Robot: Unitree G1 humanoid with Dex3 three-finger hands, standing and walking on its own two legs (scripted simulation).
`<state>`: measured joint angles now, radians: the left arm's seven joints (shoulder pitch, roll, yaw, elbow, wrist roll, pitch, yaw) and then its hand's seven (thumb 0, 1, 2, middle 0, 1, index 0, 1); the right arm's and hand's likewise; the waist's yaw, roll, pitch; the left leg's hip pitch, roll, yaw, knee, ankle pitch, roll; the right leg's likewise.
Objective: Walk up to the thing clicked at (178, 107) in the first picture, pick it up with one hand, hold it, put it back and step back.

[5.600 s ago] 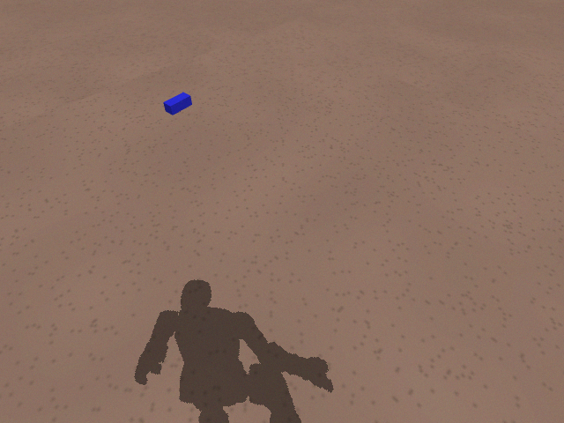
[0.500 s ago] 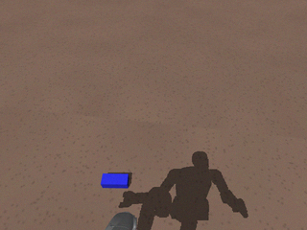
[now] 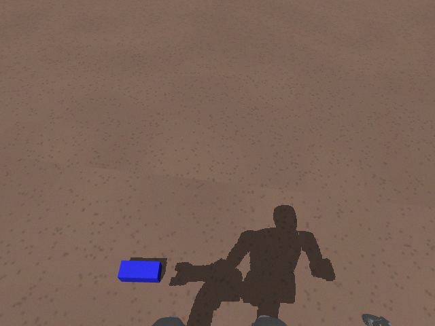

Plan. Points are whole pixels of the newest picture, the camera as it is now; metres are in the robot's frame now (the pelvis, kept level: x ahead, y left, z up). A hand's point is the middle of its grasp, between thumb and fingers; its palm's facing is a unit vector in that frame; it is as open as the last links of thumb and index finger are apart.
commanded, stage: walk up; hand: left
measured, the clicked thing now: (140, 271) +0.42 +0.34 -0.71
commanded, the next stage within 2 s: stand in 1.68 s
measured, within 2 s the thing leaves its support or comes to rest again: neither
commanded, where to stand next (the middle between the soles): +0.04 +0.07 m, yaw +0 degrees
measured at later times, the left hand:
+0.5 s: hand out of the picture +0.07 +0.33 -0.14, palm faces +0.04 -0.88 -0.47, open 7.4 cm
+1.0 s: hand out of the picture +0.09 +0.32 -0.13, palm faces +0.01 -0.92 -0.39, open 7.4 cm
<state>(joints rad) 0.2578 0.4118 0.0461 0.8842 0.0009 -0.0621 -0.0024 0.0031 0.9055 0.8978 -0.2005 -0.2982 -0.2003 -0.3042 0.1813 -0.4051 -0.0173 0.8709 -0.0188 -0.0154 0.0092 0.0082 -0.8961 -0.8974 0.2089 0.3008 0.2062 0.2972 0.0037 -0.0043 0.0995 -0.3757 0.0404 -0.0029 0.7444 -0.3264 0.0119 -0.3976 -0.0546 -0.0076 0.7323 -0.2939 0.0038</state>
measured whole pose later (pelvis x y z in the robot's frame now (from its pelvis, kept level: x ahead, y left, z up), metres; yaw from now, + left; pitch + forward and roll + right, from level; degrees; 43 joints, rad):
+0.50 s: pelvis +0.02 +0.03 +0.00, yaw +3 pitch -1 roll +0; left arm 0.21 0.45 0.03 0.95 -0.01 -0.02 0.04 0.00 0.90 0.90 -0.20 -0.30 -0.20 -0.30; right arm 0.16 -0.40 -0.04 0.96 -0.02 0.03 0.03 0.01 -0.90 -0.90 0.20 0.30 0.20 0.30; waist 0.01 -0.01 0.11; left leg -0.36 0.03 0.00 0.78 -0.40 -0.01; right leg -0.40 -0.06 0.00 0.82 -0.47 -0.01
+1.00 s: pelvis +0.02 +0.05 +0.02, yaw +1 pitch -3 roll +0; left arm 0.10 0.39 -0.01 1.11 0.00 -0.04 0.02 0.00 0.91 0.90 -0.20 -0.30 -0.20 -0.30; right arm 0.00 -0.36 -0.02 1.09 0.00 0.02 0.02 0.01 -0.90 -0.90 0.21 0.30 0.20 0.30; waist 0.02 -0.01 0.08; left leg -0.21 0.03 0.04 0.53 -0.28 -0.01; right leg -0.24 -0.05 0.03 0.50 -0.22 0.06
